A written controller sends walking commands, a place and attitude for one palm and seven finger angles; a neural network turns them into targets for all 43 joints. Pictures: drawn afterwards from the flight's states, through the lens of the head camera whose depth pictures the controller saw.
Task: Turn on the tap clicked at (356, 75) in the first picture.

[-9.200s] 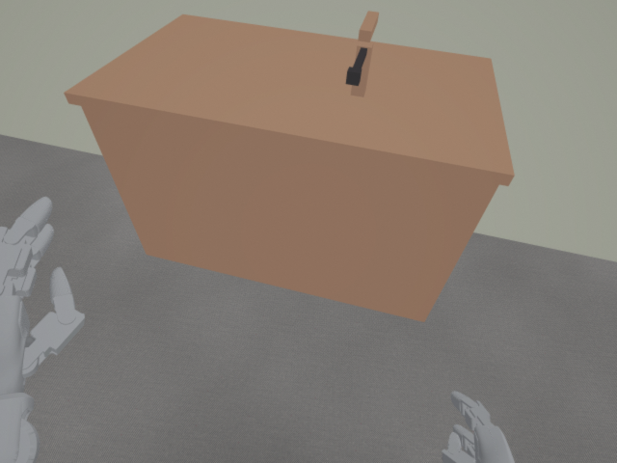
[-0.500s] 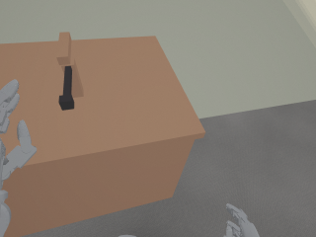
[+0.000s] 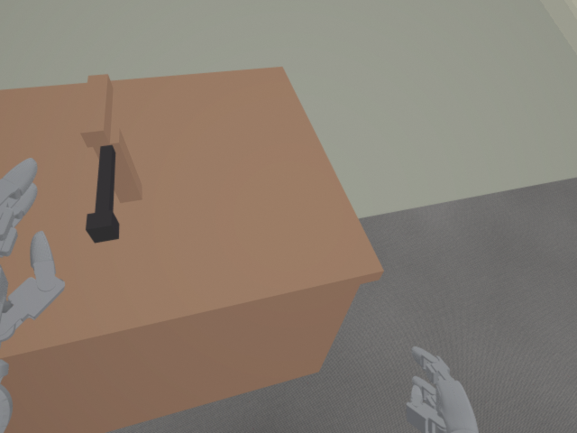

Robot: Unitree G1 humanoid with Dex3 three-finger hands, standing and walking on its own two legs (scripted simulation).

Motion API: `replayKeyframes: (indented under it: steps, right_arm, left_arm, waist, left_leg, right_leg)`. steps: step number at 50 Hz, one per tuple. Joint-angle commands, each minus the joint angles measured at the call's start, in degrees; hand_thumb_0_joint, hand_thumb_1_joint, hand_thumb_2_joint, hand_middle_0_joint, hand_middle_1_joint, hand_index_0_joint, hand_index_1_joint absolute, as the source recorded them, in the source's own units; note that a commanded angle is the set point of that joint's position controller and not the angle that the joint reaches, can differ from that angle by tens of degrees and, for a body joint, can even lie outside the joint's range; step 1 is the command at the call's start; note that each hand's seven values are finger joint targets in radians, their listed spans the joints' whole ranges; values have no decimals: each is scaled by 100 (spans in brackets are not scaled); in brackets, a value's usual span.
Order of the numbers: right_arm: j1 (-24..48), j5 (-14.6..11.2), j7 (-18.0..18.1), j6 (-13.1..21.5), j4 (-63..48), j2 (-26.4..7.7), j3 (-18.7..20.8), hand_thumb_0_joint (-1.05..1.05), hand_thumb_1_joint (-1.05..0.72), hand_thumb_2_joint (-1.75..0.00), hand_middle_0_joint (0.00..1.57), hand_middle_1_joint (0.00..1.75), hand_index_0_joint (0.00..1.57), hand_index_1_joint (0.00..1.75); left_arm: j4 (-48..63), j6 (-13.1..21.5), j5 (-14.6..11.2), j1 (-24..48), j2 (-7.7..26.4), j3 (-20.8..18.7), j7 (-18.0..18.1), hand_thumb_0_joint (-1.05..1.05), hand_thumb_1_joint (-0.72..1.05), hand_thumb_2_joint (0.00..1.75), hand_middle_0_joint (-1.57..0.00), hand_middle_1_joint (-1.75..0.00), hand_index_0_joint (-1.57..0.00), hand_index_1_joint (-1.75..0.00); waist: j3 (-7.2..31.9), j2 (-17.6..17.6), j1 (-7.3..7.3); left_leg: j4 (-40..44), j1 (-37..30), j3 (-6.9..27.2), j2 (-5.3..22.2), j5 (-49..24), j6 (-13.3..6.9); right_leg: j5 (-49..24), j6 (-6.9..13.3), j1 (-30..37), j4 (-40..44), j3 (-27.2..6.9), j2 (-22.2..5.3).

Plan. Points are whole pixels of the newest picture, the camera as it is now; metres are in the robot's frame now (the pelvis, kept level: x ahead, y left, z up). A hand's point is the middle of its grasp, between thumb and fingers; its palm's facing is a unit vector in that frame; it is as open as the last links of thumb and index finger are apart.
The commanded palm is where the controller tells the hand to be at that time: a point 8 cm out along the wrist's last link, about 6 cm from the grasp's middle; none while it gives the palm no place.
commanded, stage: come to a stop and stand still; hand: left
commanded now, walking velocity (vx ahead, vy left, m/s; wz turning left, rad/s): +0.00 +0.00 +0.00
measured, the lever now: (103, 226) +0.32 +0.26 +0.11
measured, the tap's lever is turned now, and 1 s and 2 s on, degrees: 0 0 0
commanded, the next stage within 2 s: look again from close up in 0.54 s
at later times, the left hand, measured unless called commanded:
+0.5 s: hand (85, 295) +0.21 +0.22 +0.15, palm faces +0.37 -0.85 -0.37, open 7.4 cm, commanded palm +0.16 +0.26 +0.18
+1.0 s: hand (73, 297) +0.21 +0.23 +0.15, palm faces +0.38 -0.85 -0.36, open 7.4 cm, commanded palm +0.16 +0.27 +0.18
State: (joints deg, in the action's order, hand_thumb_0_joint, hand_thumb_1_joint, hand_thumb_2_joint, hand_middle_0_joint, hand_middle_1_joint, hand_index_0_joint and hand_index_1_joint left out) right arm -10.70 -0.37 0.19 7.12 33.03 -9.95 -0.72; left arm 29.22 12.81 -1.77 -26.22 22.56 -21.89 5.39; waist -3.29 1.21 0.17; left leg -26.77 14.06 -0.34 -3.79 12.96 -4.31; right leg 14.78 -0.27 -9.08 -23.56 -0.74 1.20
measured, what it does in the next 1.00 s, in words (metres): stands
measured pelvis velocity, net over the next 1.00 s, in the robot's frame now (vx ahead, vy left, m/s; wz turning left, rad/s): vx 0.00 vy -0.02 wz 0.01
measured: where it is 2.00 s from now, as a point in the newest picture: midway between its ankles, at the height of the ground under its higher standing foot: outside the picture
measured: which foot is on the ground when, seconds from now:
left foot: down 0.00-1.00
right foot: down 0.00-1.00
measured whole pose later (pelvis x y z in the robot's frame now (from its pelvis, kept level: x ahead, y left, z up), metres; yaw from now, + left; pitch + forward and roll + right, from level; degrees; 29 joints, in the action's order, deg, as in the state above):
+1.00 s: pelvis +0.00 -0.02 +0.00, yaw +0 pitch +0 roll -1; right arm -11.5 -0.8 2.1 4.3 33.2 -11.3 -0.7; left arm 26.5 9.6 -2.9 -25.8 20.2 -19.0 6.6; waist -2.0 0.7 0.7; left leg -25.7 12.9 0.6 -2.9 12.4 -3.4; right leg 14.0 0.9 -7.5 -21.9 0.1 2.2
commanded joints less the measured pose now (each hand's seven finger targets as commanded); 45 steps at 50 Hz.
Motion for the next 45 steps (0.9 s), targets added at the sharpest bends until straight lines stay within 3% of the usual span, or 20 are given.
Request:
replayKeyframes:
  steps: [1,4,9,10,11,14,15,16,18,20,21,25,26,30,31,35,36,40,41,45]
  right_arm:
    - [271,-64,119,127,-803,-852,337,0,-90,-90,20,30,20,30]
    - [326,-124,150,110,-877,-853,367,0,-90,-90,20,30,20,30]
    - [404,-109,194,105,-858,-849,332,0,-90,-90,20,30,20,30]
    - [465,-124,217,102,-828,-854,334,0,-90,-90,20,30,20,30]
    - [433,-67,215,74,-812,-855,296,0,-90,-90,20,30,20,30]
    - [416,-101,207,63,-850,-848,327,0,-90,-90,20,30,20,30]
    - [460,-110,227,53,-820,-845,322,0,-90,-90,20,30,20,30]
    - [418,-59,222,24,-813,-857,292,0,-90,-90,20,30,20,30]
    - [413,-74,203,17,-834,-886,317,0,-90,-90,20,30,20,30]
    - [486,-105,223,27,-852,-862,317,0,-90,-90,20,30,20,30]
    - [432,-68,219,17,-847,-880,303,0,-90,-90,20,30,20,30]
    - [518,-112,234,59,-867,-858,308,0,-90,-90,20,30,20,30]
    - [464,-63,235,40,-847,-873,290,0,-90,-90,20,30,20,30]
    - [485,-110,243,62,-842,-855,311,0,-90,-90,20,30,20,30]
    - [433,-62,242,39,-820,-871,294,0,-90,-90,20,30,20,30]
    - [458,-105,245,47,-823,-850,303,0,-90,-90,20,30,20,30]
    - [395,-63,239,26,-799,-888,295,0,-90,-90,20,30,20,30]
    - [446,-106,248,36,-829,-853,304,0,-90,-90,20,30,20,30]
    - [406,-62,248,17,-810,-874,287,0,-90,-90,20,30,20,30]
    - [456,-102,252,39,-833,-852,297,0,-90,-90,20,30,20,30]
  left_arm:
    - [965,214,-108,27,740,-568,151,0,90,90,-20,-30,-20,-30]
    - [1221,182,-140,246,798,-523,161,0,90,90,-20,-30,-20,-30]
    - [1247,173,-117,522,819,-441,225,0,90,90,-20,-30,-20,-30]
    - [1296,152,-96,560,916,-546,257,0,90,90,-20,-30,-20,-30]
    - [1094,159,-108,500,731,-389,240,0,90,90,-20,-30,-20,-30]
    - [919,129,-121,540,726,-384,235,0,90,90,-20,-30,-20,-30]
    - [899,114,-115,524,792,-474,252,0,90,90,-20,-30,-20,-30]
    - [672,120,-128,420,639,-350,230,0,90,90,-20,-30,-20,-30]
    - [738,134,-129,487,681,-361,222,0,90,90,-20,-30,-20,-30]
    - [894,119,-129,492,808,-464,238,0,90,90,-20,-30,-20,-30]
    - [798,137,-137,444,671,-343,221,0,90,90,-20,-30,-20,-30]
    - [1068,127,-140,450,906,-516,243,0,90,90,-20,-30,-20,-30]
    - [987,136,-149,378,758,-403,235,0,90,90,-20,-30,-20,-30]
    - [1054,99,-153,359,905,-546,255,0,90,90,-20,-30,-20,-30]
    - [944,113,-155,318,760,-429,245,0,90,90,-20,-30,-20,-30]
    - [914,71,-151,329,828,-483,250,0,90,90,-20,-30,-20,-30]
    - [839,92,-151,328,689,-366,238,0,90,90,-20,-30,-20,-30]
    - [952,60,-137,383,830,-464,249,0,90,90,-20,-30,-20,-30]
    - [871,78,-145,370,693,-347,236,0,90,90,-20,-30,-20,-30]
    - [1114,71,-124,505,847,-436,258,0,90,90,-20,-30,-20,-30]
  waist:
    - [1280,-330,21]
    - [1280,-311,27]
    - [1071,-597,51]
    - [1048,-568,51]
    - [974,-524,51]
    - [762,-446,36]
    - [720,-396,38]
    - [667,-274,35]
    - [693,-324,33]
    - [791,-342,42]
    - [808,-215,42]
    - [918,-385,71]
    - [946,-312,64]
    - [944,-339,71]
    - [936,-306,59]
    - [878,-375,66]
    - [847,-344,46]
    - [883,-293,61]
    - [865,-265,50]
    - [903,-510,54]
  left_leg:
    - [108,-779,617,959,-2785,530]
    - [90,-677,588,902,-2396,419]
    - [257,-536,672,897,-1814,300]
    - [235,-613,664,896,-1816,308]
    - [284,-470,672,865,-1508,245]
    - [341,-262,686,793,-842,223]
    - [360,-302,683,794,-775,240]
    - [372,-227,677,774,-604,199]
    - [397,-195,680,776,-519,189]
    - [396,-309,675,795,-670,196]
    - [408,-277,689,794,-697,170]
    - [386,-438,677,833,-980,172]
    - [410,-404,697,835,-972,146]
    - [369,-487,682,841,-1012,180]
    - [384,-420,670,832,-949,151]
    - [428,-450,704,854,-907,178]
    - [461,-354,724,856,-834,154]
    - [447,-454,708,870,-931,170]
    - [464,-395,723,862,-894,143]
    - [488,-493,749,898,-1086,178]
  right_leg:
    - [-1839,255,329,22,19,-399]
    - [-2065,285,456,28,-192,-532]
    - [-1636,253,362,127,-272,-545]
    - [-1633,264,291,142,-294,-550]
    - [-1501,257,283,222,-294,-541]
    - [-1225,290,231,417,-500,-609]
    - [-1151,305,150,453,-493,-622]
    - [-1025,290,96,516,-475,-606]
    - [-965,297,124,531,-501,-612]
    - [-1066,287,174,495,-480,-635]
    - [-1051,275,193,476,-410,-593]
    - [-1228,246,234,413,-402,-612]
    - [-1223,237,277,405,-355,-578]
    - [-1249,247,223,420,-425,-616]
    - [-1196,234,245,429,-367,-583]
    - [-1139,242,189,430,-396,-590]
    - [-1070,240,202,431,-340,-547]
    - [-1168,239,209,419,-356,-579]
    - [-1122,230,214,426,-317,-543]
    - [-1234,241,247,363,-309,-556]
